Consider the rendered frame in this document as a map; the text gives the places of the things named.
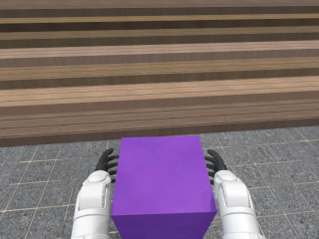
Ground carton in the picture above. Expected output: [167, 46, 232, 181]
[111, 135, 217, 239]

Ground left robot forearm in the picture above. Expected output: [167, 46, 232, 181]
[71, 170, 112, 239]

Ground right robot forearm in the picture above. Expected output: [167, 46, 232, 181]
[213, 170, 265, 239]

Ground robot left hand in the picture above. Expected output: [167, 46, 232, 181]
[95, 148, 120, 183]

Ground robot right hand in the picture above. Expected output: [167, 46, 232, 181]
[204, 149, 227, 185]

